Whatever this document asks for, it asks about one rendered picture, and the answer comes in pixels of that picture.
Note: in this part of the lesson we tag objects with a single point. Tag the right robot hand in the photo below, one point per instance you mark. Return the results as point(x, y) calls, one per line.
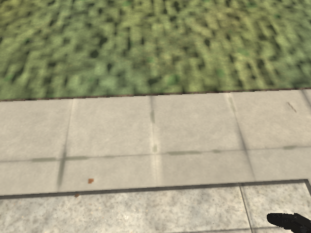
point(296, 223)

